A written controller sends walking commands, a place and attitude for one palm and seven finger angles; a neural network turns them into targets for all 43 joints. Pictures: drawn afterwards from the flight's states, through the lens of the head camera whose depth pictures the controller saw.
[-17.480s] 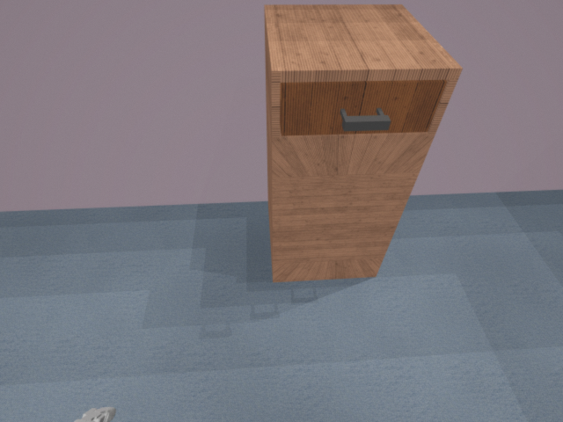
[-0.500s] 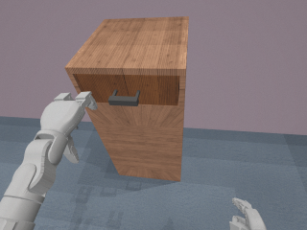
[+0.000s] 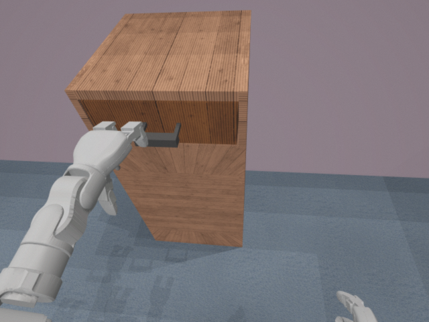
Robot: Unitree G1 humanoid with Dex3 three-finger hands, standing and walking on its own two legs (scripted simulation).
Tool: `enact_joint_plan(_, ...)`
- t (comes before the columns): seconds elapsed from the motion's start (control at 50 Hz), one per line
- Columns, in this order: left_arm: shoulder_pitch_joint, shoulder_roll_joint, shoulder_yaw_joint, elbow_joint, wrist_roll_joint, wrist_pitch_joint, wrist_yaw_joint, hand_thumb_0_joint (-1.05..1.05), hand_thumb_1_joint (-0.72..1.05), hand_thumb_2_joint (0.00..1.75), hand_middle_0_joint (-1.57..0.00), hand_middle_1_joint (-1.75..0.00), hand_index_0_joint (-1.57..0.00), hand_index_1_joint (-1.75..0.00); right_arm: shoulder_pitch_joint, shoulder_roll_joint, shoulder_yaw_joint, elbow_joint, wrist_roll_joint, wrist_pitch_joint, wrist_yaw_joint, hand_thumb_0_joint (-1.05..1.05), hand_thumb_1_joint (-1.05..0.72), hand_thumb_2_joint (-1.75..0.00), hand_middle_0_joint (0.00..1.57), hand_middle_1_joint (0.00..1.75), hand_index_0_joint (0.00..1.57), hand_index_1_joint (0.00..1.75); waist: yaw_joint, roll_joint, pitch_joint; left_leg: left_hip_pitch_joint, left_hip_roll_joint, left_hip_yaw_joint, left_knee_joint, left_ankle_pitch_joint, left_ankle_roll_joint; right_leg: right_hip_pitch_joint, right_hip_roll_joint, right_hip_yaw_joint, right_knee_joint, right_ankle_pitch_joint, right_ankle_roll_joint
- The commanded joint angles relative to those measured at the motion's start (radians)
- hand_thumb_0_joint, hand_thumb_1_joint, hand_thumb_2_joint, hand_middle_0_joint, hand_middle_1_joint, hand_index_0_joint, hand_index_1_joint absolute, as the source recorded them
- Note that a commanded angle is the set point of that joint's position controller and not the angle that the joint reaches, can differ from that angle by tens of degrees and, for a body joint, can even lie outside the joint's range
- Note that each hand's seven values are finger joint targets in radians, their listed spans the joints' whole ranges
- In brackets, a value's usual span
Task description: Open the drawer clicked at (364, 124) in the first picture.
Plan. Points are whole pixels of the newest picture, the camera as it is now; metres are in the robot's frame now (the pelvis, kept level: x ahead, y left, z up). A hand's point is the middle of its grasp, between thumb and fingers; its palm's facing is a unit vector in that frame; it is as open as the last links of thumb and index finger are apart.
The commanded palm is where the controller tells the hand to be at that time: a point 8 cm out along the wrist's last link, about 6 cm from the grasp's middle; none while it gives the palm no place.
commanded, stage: move the hooked fingers above the handle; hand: left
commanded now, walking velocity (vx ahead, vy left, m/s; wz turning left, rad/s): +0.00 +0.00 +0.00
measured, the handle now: (158, 133) +0.53 +0.20 +0.03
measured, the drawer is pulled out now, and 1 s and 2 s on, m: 0.00 0.00 0.00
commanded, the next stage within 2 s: none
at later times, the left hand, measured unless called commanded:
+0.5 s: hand (144, 149) +0.42 +0.19 +0.08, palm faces -0.02 -0.07 -1.00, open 13.8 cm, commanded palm +0.40 +0.22 +0.16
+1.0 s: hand (163, 131) +0.48 +0.17 +0.08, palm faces +0.00 -0.06 -1.00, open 13.8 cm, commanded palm +0.46 +0.21 +0.14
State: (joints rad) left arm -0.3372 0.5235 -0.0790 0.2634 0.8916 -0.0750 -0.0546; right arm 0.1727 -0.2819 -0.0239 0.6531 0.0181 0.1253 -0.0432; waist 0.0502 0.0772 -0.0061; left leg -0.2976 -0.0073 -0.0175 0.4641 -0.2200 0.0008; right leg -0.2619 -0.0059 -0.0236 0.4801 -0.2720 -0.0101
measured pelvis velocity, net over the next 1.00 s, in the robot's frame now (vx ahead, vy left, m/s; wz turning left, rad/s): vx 0.02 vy -0.01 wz -0.02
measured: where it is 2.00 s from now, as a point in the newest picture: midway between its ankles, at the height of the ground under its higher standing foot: outside the picture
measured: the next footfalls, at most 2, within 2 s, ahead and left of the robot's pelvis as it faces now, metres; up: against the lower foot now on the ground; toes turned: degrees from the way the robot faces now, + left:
none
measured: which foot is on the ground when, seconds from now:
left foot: down 0.00-1.00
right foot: down 0.00-1.00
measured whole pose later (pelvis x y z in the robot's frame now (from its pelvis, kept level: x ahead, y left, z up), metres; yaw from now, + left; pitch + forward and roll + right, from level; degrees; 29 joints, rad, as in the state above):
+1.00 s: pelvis +0.02 -0.01 -0.01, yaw -1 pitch +11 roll +0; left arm -0.72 0.46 -0.11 0.73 1.00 -0.10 0.12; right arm 0.26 -0.26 -0.05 0.67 0.02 0.16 -0.05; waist -0.05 0.04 -0.08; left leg -0.49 0.01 0.00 0.61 -0.31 -0.01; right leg -0.46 0.01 -0.01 0.62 -0.36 -0.02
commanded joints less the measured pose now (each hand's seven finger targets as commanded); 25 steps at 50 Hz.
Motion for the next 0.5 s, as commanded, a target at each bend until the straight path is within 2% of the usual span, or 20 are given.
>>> enact_joint_plan(0.0,-0.383,0.323,0.248,-0.192,0.003,-0.026,0.094,0.00,-0.50,0.30,-0.30,-1.20,-0.30,-1.20,-0.068,-0.098,-0.036,-0.134,0.001,-0.042,-0.011,0.00,-0.90,-0.90,0.20,0.30,0.20,0.30,0.015,-0.060,-0.350,0.103,-0.043,0.038,-0.006,0.288,0.039,0.130,0.019,0.008,-0.025,0.311,-0.017)
enact_joint_plan(0.02,-0.391,0.293,0.226,-0.197,0.005,-0.023,0.109,0.00,-0.50,0.30,-0.30,-1.20,-0.30,-1.20,-0.067,-0.088,-0.035,-0.138,0.002,-0.041,-0.007,0.00,-0.90,-0.90,0.20,0.30,0.20,0.30,0.019,-0.041,-0.361,0.104,-0.044,0.038,-0.002,0.307,0.038,0.127,0.017,0.007,-0.014,0.324,-0.019)
enact_joint_plan(0.06,-0.378,0.269,0.222,-0.163,0.008,-0.003,0.134,0.00,-0.50,0.30,-0.30,-1.20,-0.30,-1.20,-0.055,-0.087,-0.041,-0.129,0.004,-0.038,0.001,0.00,-0.90,-0.90,0.20,0.30,0.20,0.30,0.015,-0.039,-0.352,0.108,-0.036,0.043,0.007,0.342,0.035,0.104,0.022,-0.001,-0.003,0.347,-0.021)
enact_joint_plan(0.1,-0.373,0.266,0.219,-0.113,0.019,0.032,0.147,0.00,-0.50,0.30,-0.30,-1.20,-0.30,-1.20,-0.044,-0.095,-0.042,-0.123,0.006,-0.031,0.008,0.00,-0.90,-0.90,0.20,0.30,0.20,0.30,0.011,-0.065,-0.348,0.095,-0.031,0.041,0.007,0.350,0.030,0.100,0.027,-0.008,0.002,0.337,-0.024)
enact_joint_plan(0.12,-0.384,0.239,0.186,-0.113,0.027,0.049,0.148,0.00,-0.50,0.30,-0.30,-1.20,-0.30,-1.20,-0.048,-0.094,-0.043,-0.126,0.008,-0.028,0.012,0.00,-0.90,-0.90,0.20,0.30,0.20,0.30,0.005,-0.066,-0.343,0.098,-0.026,0.043,0.009,0.350,0.031,0.082,0.026,-0.009,0.005,0.333,-0.022)
enact_joint_plan(0.18,-0.378,0.191,0.118,-0.120,0.045,0.100,0.131,0.00,-0.50,0.30,-0.30,-1.20,-0.30,-1.20,-0.046,-0.100,-0.045,-0.135,0.008,-0.017,0.021,0.00,-0.90,-0.90,0.20,0.30,0.20,0.30,-0.007,-0.049,-0.366,0.120,-0.020,0.041,0.020,0.391,0.030,0.068,0.029,-0.010,0.018,0.352,-0.024)
enact_joint_plan(0.2,-0.376,0.147,0.075,-0.125,0.041,0.114,0.116,0.00,-0.50,0.30,-0.30,-1.20,-0.30,-1.20,-0.048,-0.099,-0.047,-0.147,0.010,-0.013,0.025,0.00,-0.90,-0.90,0.20,0.30,0.20,0.30,-0.015,-0.050,-0.375,0.127,-0.022,0.039,0.026,0.400,0.030,0.068,0.029,-0.011,0.019,0.350,-0.024)
enact_joint_plan(0.26,-0.429,0.125,0.023,-0.130,0.040,0.130,0.077,0.00,-0.50,0.30,-0.30,-1.20,-0.30,-1.20,-0.038,-0.104,-0.046,-0.149,0.011,-0.003,0.018,0.00,-0.90,-0.90,0.20,0.30,0.20,0.30,-0.040,-0.083,-0.364,0.149,-0.015,0.030,0.033,0.383,0.037,0.029,0.031,-0.011,0.017,0.334,-0.019)
enact_joint_plan(0.28,-0.448,0.148,0.040,-0.143,0.042,0.124,0.072,0.00,-0.50,0.30,-0.30,-1.20,-0.30,-1.20,-0.034,-0.104,-0.047,-0.148,0.011,-0.001,0.015,0.00,-0.90,-0.90,0.20,0.30,0.20,0.30,-0.043,-0.081,-0.372,0.155,-0.014,0.026,0.038,0.389,0.038,0.025,0.033,-0.010,0.020,0.334,-0.020)
enact_joint_plan(0.3,-0.477,0.130,0.015,-0.156,0.039,0.116,0.065,0.00,-0.50,0.30,-0.30,-1.20,-0.30,-1.20,-0.032,-0.102,-0.043,-0.152,0.009,-0.001,0.013,0.00,-0.90,-0.90,0.20,0.30,0.20,0.30,-0.048,-0.068,-0.372,0.159,-0.016,0.018,0.040,0.402,0.035,0.020,0.033,-0.013,0.023,0.324,-0.023)
enact_joint_plan(0.34,-0.515,0.155,0.040,-0.197,0.046,0.087,0.074,0.00,-0.50,0.30,-0.30,-1.20,-0.30,-1.20,-0.020,-0.095,-0.049,-0.146,0.005,-0.004,0.009,0.00,-0.90,-0.90,0.20,0.30,0.20,0.30,-0.043,-0.044,-0.417,0.202,-0.009,0.003,0.058,0.467,0.033,0.005,0.036,-0.010,0.037,0.337,-0.024)
enact_joint_plan(0.38,-0.549,0.141,0.037,-0.172,0.046,0.071,0.092,0.00,-0.50,0.30,-0.30,-1.20,-0.30,-1.20,-0.010,-0.088,-0.045,-0.138,0.004,-0.003,0.007,0.00,-0.90,-0.90,0.20,0.30,0.20,0.30,-0.046,-0.030,-0.401,0.201,-0.009,0.001,0.069,0.482,0.029,-0.021,0.037,-0.014,0.044,0.334,-0.025)
enact_joint_plan(0.4,-0.561,0.171,0.070,-0.140,0.047,0.066,0.107,0.00,-0.50,0.30,-0.30,-1.20,-0.30,-1.20,0.002,-0.090,-0.046,-0.126,0.003,-0.001,0.006,0.00,-0.90,-0.90,0.20,0.30,0.20,0.30,-0.044,-0.034,-0.394,0.187,-0.007,0.002,0.067,0.463,0.024,-0.021,0.038,-0.017,0.043,0.313,-0.029)
enact_joint_plan(0.42,-0.594,0.155,0.060,-0.123,0.048,0.064,0.120,0.00,-0.50,0.30,-0.30,-1.20,-0.30,-1.20,0.006,-0.085,-0.042,-0.124,0.006,-0.004,0.008,0.00,-0.90,-0.90,0.20,0.30,0.20,0.30,-0.044,-0.026,-0.384,0.177,-0.008,-0.001,0.068,0.462,0.023,-0.033,0.039,-0.021,0.049,0.314,-0.030)
enact_joint_plan(0.44,-0.573,0.183,0.098,-0.080,0.057,0.068,0.137,0.00,-0.50,0.30,-0.30,-1.20,-0.30,-1.20,0.011,-0.085,-0.044,-0.115,0.004,-0.002,0.008,0.00,-0.90,-0.90,0.20,0.30,0.20,0.30,-0.032,-0.036,-0.387,0.172,-0.007,0.005,0.070,0.465,0.022,-0.026,0.041,-0.021,0.052,0.320,-0.032)
enact_joint_plan(0.48,-0.584,0.191,0.117,-0.039,0.071,0.084,0.168,0.00,-0.50,0.30,-0.30,-1.20,-0.30,-1.20,0.010,-0.081,-0.043,-0.110,0.002,0.001,0.010,0.00,-0.90,-0.90,0.20,0.30,0.20,0.30,-0.017,-0.038,-0.417,0.155,-0.009,0.015,0.076,0.482,0.020,-0.005,0.039,-0.019,0.064,0.346,-0.034)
